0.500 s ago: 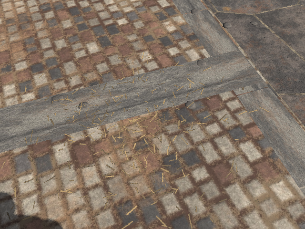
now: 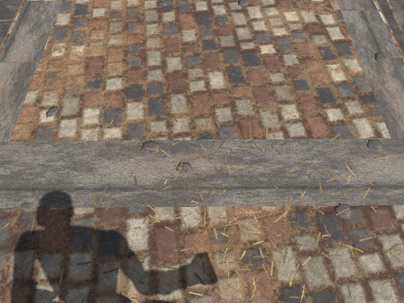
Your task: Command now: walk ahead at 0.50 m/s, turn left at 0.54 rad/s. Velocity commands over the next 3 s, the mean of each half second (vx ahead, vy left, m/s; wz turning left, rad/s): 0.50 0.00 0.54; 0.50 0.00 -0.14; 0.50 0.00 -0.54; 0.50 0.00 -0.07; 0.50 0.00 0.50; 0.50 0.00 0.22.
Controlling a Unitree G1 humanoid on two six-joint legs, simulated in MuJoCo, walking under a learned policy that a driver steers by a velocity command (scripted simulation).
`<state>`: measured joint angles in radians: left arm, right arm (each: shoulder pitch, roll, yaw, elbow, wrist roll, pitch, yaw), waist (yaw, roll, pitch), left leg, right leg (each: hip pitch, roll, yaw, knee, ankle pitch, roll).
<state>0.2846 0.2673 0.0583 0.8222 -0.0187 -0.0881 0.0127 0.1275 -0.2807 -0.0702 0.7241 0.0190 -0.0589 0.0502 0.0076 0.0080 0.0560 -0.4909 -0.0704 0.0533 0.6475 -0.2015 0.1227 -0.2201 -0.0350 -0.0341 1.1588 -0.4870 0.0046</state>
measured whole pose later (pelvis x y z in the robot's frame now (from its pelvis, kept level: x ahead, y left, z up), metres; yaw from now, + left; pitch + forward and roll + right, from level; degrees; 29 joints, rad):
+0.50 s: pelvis +0.29 -0.03 +0.01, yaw +17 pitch +2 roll -1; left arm 0.14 0.26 0.06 0.69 0.00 -0.13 -0.02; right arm 0.34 -0.29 -0.06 0.74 0.03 -0.04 -0.01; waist -0.03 0.03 0.00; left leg -0.32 -0.08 -0.16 1.12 -0.47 0.04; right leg -0.41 0.05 0.00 0.53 -0.17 -0.03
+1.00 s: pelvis +0.51 +0.08 +0.02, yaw +9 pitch +2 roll +0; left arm 0.36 0.30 0.06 0.80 -0.03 -0.05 0.00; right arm 0.16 -0.24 -0.05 0.67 -0.01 -0.10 0.01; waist 0.03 -0.04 0.00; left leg -0.33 0.00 0.04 0.48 -0.19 0.02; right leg -0.43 -0.02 0.06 1.12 -0.40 -0.01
